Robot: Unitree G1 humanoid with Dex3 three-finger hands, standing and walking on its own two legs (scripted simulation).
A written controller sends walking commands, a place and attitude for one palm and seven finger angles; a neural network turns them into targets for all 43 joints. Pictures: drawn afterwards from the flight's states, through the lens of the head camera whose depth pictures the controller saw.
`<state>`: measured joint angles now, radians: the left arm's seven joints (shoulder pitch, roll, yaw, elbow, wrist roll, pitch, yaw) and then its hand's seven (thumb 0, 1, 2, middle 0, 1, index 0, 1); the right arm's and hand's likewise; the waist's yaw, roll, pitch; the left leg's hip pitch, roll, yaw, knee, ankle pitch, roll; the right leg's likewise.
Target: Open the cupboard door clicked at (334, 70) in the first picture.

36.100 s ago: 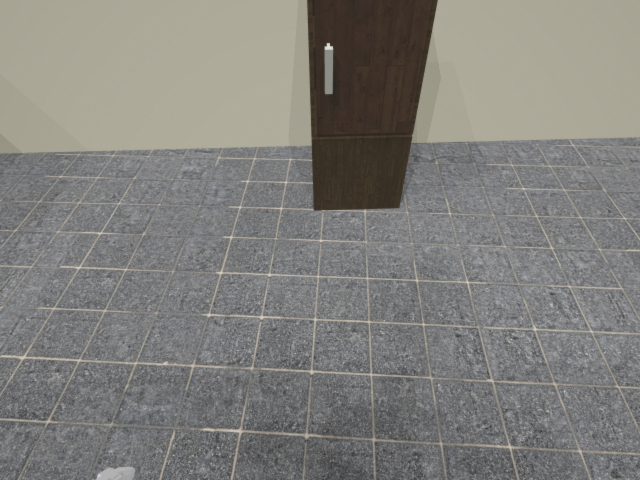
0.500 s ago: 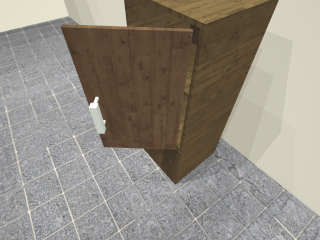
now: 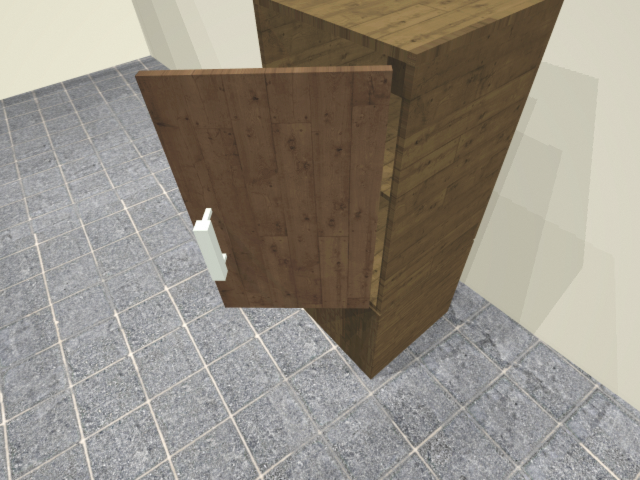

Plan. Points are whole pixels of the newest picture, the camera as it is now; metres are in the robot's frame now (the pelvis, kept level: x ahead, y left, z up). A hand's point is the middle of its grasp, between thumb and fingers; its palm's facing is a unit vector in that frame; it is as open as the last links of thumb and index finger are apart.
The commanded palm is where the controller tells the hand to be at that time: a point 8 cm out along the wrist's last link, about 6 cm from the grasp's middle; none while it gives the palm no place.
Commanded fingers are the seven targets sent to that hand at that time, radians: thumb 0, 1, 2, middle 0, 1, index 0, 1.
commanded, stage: look again from close up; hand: left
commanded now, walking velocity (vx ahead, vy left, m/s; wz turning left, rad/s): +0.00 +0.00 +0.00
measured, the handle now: (214, 244) +0.55 +0.25 -0.08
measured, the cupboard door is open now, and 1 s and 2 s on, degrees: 49 49 49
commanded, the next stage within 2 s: raise the hand with hooked fingers in 0.04 s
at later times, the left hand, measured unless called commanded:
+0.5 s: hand (200, 443) +0.18 +0.17 -0.06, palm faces -0.02 -1.00 -0.02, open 8.2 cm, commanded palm +0.13 +0.25 -0.07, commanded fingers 0.00 0.46 0.71 -0.23 -0.58 -0.23 -0.58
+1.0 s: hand (166, 431) +0.20 +0.23 -0.07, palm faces +0.01 -1.00 -0.05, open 11.2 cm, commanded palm +0.17 +0.28 -0.07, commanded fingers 0.00 -0.13 0.46 -0.27 -0.96 -0.27 -0.96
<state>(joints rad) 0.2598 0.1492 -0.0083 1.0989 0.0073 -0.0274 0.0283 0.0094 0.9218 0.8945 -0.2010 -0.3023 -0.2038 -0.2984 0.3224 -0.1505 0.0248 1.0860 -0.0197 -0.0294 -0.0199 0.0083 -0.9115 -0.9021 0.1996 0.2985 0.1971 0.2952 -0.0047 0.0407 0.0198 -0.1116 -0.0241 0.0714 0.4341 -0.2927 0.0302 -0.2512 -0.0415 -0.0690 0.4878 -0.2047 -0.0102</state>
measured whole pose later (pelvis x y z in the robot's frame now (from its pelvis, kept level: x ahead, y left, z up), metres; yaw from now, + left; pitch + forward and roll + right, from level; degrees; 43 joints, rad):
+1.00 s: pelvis -0.03 -0.01 -0.11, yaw +2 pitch +18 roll -2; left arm 0.28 0.28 0.31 0.14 -0.36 -0.41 -0.43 0.01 0.10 0.55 -0.26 -0.82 -0.26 -0.82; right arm 0.25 -0.22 0.01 0.57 0.03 -0.24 -0.03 0.01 -0.90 -0.90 0.21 0.30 0.20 0.30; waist -0.01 0.02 -0.14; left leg -0.97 0.02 0.01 1.26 -0.61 0.02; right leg -1.05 -0.05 -0.12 1.18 -0.45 -0.03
